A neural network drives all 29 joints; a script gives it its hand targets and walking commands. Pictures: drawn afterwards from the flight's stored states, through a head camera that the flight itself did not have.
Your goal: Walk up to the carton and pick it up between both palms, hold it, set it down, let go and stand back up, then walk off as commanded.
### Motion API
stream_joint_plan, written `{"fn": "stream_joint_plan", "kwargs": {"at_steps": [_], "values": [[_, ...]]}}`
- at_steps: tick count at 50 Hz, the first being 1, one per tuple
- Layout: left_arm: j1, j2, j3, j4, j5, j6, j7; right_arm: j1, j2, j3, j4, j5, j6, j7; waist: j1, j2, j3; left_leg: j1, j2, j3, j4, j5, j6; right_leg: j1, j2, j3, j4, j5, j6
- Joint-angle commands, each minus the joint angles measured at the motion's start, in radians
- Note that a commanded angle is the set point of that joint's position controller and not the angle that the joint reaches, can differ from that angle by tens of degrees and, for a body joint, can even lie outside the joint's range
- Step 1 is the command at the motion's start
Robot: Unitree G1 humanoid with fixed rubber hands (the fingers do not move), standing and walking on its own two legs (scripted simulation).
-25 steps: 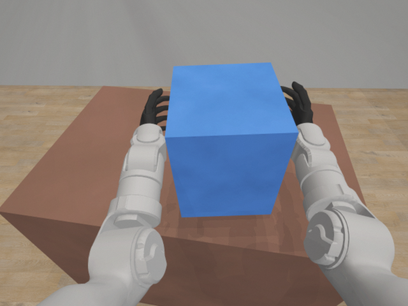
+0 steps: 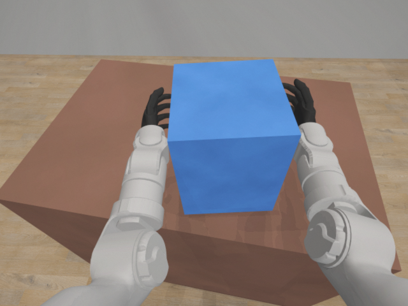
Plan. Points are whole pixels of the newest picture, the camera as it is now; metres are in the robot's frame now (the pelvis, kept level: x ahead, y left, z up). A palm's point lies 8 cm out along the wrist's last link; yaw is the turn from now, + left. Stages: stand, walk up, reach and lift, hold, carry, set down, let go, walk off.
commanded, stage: set down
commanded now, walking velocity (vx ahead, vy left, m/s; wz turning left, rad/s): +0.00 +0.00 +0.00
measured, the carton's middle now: (226, 141) +0.45 +0.00 +0.06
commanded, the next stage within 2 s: none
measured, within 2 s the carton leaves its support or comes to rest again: rests again in 0.70 s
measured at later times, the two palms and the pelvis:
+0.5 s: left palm (155, 133) +0.42 +0.15 +0.11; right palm (302, 125) +0.45 -0.14 +0.11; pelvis -0.01 -0.01 +0.00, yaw +0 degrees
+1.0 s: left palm (154, 142) +0.40 +0.14 +0.10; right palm (305, 130) +0.44 -0.15 +0.11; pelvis -0.02 -0.01 +0.00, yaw +0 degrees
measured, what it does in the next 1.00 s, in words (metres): stands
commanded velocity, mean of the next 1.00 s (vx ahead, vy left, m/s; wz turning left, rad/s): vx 0.00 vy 0.00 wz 0.00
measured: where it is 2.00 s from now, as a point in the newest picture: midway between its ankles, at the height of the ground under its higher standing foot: outside the picture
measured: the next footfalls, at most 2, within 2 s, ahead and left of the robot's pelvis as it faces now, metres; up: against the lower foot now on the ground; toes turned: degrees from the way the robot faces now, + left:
none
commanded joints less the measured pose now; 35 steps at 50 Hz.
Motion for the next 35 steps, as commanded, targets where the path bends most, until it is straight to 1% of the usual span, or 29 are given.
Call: {"fn": "stream_joint_plan", "kwargs": {"at_steps": [1, 2, 5, 6, 7, 8, 9, 10, 12, 14, 15, 17, 18, 19, 20, 21, 22, 23, 24, 25, 26, 27, 28, 29, 30, 32, 33, 34, 35], "values": [[-0.618, -0.494, -0.262, -0.035, -0.078, -0.110, -0.039, -0.586, 0.416, 0.133, 0.028, -0.109, -0.070, 0.171, 0.047, -0.004, -0.832, 0.439, 0.082, 0.029, 0.180, 1.032, -0.098, -0.158, 0.011, -0.097, -0.022, 0.463, -0.053], [-0.604, -0.494, -0.259, -0.022, -0.074, -0.114, -0.039, -0.577, 0.408, 0.126, 0.033, -0.118, -0.073, 0.166, 0.038, -0.019, -0.832, 0.420, 0.078, 0.030, 0.171, 1.015, -0.100, -0.123, 0.011, -0.096, -0.022, 0.479, -0.051], [-0.590, -0.503, -0.283, -0.021, -0.082, -0.146, -0.049, -0.550, 0.444, 0.165, 0.026, -0.120, -0.089, 0.157, 0.038, -0.047, -0.855, 0.359, 0.071, 0.031, 0.169, 0.973, -0.084, -0.061, -0.004, -0.090, 0.013, 0.563, -0.028], [-0.601, -0.502, -0.279, -0.003, -0.090, -0.156, -0.050, -0.565, 0.458, 0.174, 0.018, -0.116, -0.095, 0.157, 0.053, -0.038, -0.859, 0.331, 0.062, 0.029, 0.172, 0.955, -0.076, -0.066, -0.011, -0.086, 0.035, 0.597, -0.016], [-0.556, -0.482, -0.252, 0.038, -0.077, -0.156, -0.057, -0.543, 0.459, 0.183, 0.007, -0.121, -0.093, 0.155, 0.058, -0.063, -0.835, 0.313, 0.059, 0.028, 0.169, 0.952, -0.064, -0.035, -0.015, -0.086, 0.044, 0.636, 0.000], [-0.550, -0.484, -0.250, 0.054, -0.075, -0.164, -0.063, -0.534, 0.472, 0.189, 0.005, -0.121, -0.097, 0.152, 0.053, -0.072, -0.837, 0.264, 0.049, 0.037, 0.156, 0.899, -0.056, 0.019, -0.020, -0.080, 0.057, 0.663, 0.010], [-0.546, -0.474, -0.232, 0.058, -0.071, -0.172, -0.067, -0.526, 0.483, 0.210, 0.007, -0.120, -0.096, 0.152, 0.067, -0.091, -0.793, 0.236, 0.045, 0.038, 0.135, 0.866, -0.045, 0.058, -0.029, -0.078, 0.076, 0.692, 0.026], [-0.540, -0.474, -0.231, 0.062, -0.071, -0.177, -0.071, -0.505, 0.486, 0.216, 0.017, -0.128, -0.096, 0.151, 0.067, -0.111, -0.776, 0.133, 0.030, 0.052, 0.107, 0.765, -0.034, 0.140, -0.043, -0.072, 0.100, 0.757, 0.035], [-0.555, -0.448, -0.187, 0.098, -0.051, -0.181, -0.088, -0.503, 0.510, 0.219, -0.005, -0.140, -0.095, 0.148, 0.068, -0.130, -0.716, -0.055, -0.006, 0.068, 0.027, 0.569, 0.000, 0.314, -0.076, -0.054, 0.184, 0.894, 0.087], [-0.516, -0.429, -0.176, 0.114, -0.041, -0.188, -0.098, -0.502, 0.500, 0.234, -0.030, -0.143, -0.101, 0.140, 0.065, -0.159, -0.723, -0.189, -0.013, 0.082, -0.038, 0.466, 0.014, 0.459, -0.086, -0.052, 0.212, 0.986, 0.103], [-0.534, -0.446, -0.187, 0.105, -0.055, -0.190, -0.096, -0.507, 0.490, 0.216, -0.038, -0.149, -0.108, 0.140, 0.045, -0.150, -0.734, -0.204, -0.011, 0.077, -0.049, 0.466, 0.007, 0.478, -0.084, -0.058, 0.217, 0.999, 0.104], [-0.551, -0.418, -0.171, 0.102, -0.052, -0.197, -0.102, -0.507, 0.495, 0.206, 0.002, -0.146, -0.094, 0.144, 0.046, -0.141, -0.721, -0.107, -0.001, 0.064, -0.030, 0.488, 0.003, 0.389, -0.079, -0.067, 0.202, 0.936, 0.106], [-0.529, -0.426, -0.163, 0.095, -0.042, -0.203, -0.105, -0.509, 0.507, 0.218, -0.009, -0.134, -0.094, 0.146, 0.058, -0.123, -0.716, -0.059, 0.002, 0.067, -0.006, 0.516, -0.012, 0.368, -0.069, -0.072, 0.197, 0.901, 0.104], [-0.549, -0.413, -0.151, 0.075, -0.044, -0.207, -0.104, -0.513, 0.515, 0.219, -0.004, -0.137, -0.091, 0.147, 0.070, -0.120, -0.713, -0.082, -0.003, 0.072, -0.007, 0.510, -0.007, 0.368, -0.075, -0.060, 0.200, 0.897, 0.100], [-0.522, -0.393, -0.141, 0.112, -0.037, -0.198, -0.103, -0.519, 0.494, 0.214, -0.016, -0.130, -0.091, 0.150, 0.073, -0.128, -0.720, -0.098, -0.002, 0.076, -0.013, 0.497, -0.010, 0.396, -0.068, -0.064, 0.200, 0.906, 0.097], [-0.521, -0.404, -0.142, 0.112, -0.038, -0.198, -0.104, -0.521, 0.487, 0.212, -0.020, -0.135, -0.086, 0.151, 0.061, -0.146, -0.723, -0.126, -0.002, 0.085, -0.025, 0.458, -0.003, 0.421, -0.067, -0.059, 0.198, 0.903, 0.096], [-0.536, -0.396, -0.141, 0.084, -0.034, -0.202, -0.102, -0.520, 0.489, 0.215, -0.023, -0.133, -0.086, 0.150, 0.072, -0.129, -0.701, -0.163, -0.009, 0.086, -0.034, 0.447, -0.009, 0.449, -0.070, -0.051, 0.201, 0.902, 0.094], [-0.533, -0.403, -0.136, 0.078, -0.036, -0.196, -0.098, -0.533, 0.463, 0.188, -0.007, -0.142, -0.082, 0.155, 0.057, -0.126, -0.694, -0.110, 0.001, 0.073, -0.034, 0.454, -0.014, 0.417, -0.063, -0.064, 0.189, 0.853, 0.094], [-0.509, -0.402, -0.116, 0.091, -0.018, -0.189, -0.101, -0.539, 0.465, 0.190, -0.016, -0.138, -0.074, 0.153, 0.066, -0.123, -0.659, -0.068, 0.003, 0.076, -0.019, 0.470, -0.021, 0.387, -0.055, -0.067, 0.180, 0.837, 0.093], [-0.523, -0.410, -0.122, 0.091, -0.026, -0.182, -0.098, -0.546, 0.457, 0.170, -0.015, -0.137, -0.072, 0.153, 0.049, -0.102, -0.663, -0.034, 0.008, 0.070, -0.014, 0.492, -0.033, 0.353, -0.047, -0.075, 0.166, 0.774, 0.084], [-0.522, -0.406, -0.117, 0.107, -0.018, -0.175, -0.095, -0.545, 0.446, 0.172, -0.006, -0.135, -0.067, 0.162, 0.055, -0.096, -0.661, -0.016, 0.014, 0.071, -0.005, 0.500, -0.031, 0.310, -0.045, -0.076, 0.156, 0.733, 0.079], [-0.541, -0.419, -0.132, 0.057, -0.027, -0.179, -0.087, -0.542, 0.437, 0.158, 0.011, -0.141, -0.069, 0.163, 0.044, -0.084, -0.685, 0.025, 0.020, 0.063, 0.010, 0.530, -0.041, 0.273, -0.040, -0.082, 0.153, 0.704, 0.073], [-0.547, -0.404, -0.114, 0.064, -0.016, -0.170, -0.087, -0.545, 0.422, 0.144, 0.018, -0.152, -0.058, 0.163, 0.044, -0.095, -0.661, 0.033, 0.019, 0.065, 0.006, 0.516, -0.038, 0.261, -0.040, -0.079, 0.133, 0.653, 0.071], [-0.584, -0.418, -0.137, 0.042, -0.027, -0.172, -0.079, -0.550, 0.412, 0.131, 0.008, -0.153, -0.062, 0.167, 0.029, -0.076, -0.680, 0.053, 0.024, 0.060, 0.004, 0.507, -0.050, 0.244, -0.036, -0.089, 0.122, 0.608, 0.066], [-0.579, -0.408, -0.116, 0.054, -0.017, -0.168, -0.081, -0.554, 0.420, 0.125, 0.002, -0.154, -0.056, 0.167, 0.040, -0.079, -0.673, 0.053, 0.024, 0.064, 0.011, 0.511, -0.048, 0.233, -0.037, -0.085, 0.121, 0.603, 0.063], [-0.595, -0.431, -0.121, 0.036, -0.012, -0.171, -0.071, -0.566, 0.417, 0.103, 0.006, -0.162, -0.059, 0.173, 0.041, -0.048, -0.688, 0.090, 0.030, 0.063, 0.017, 0.537, -0.056, 0.184, -0.031, -0.089, 0.099, 0.508, 0.052], [-0.593, -0.426, -0.131, 0.037, -0.016, -0.169, -0.071, -0.550, 0.413, 0.097, -0.002, -0.156, -0.059, 0.173, 0.027, -0.050, -0.697, 0.122, 0.031, 0.059, 0.030, 0.538, -0.056, 0.153, -0.031, -0.093, 0.093, 0.509, 0.052], [-0.629, -0.417, -0.114, 0.028, -0.017, -0.174, -0.068, -0.560, 0.425, 0.083, 0.014, -0.169, -0.055, 0.172, 0.035, -0.052, -0.707, 0.116, 0.030, 0.069, 0.028, 0.533, -0.056, 0.155, -0.033, -0.085, 0.084, 0.483, 0.047], [-0.627, -0.425, -0.114, 0.017, -0.008, -0.175, -0.065, -0.546, 0.411, 0.068, 0.016, -0.170, -0.057, 0.175, 0.027, -0.040, -0.690, 0.135, 0.033, 0.057, 0.031, 0.538, -0.061, 0.142, -0.031, -0.092, 0.078, 0.459, 0.044]]}}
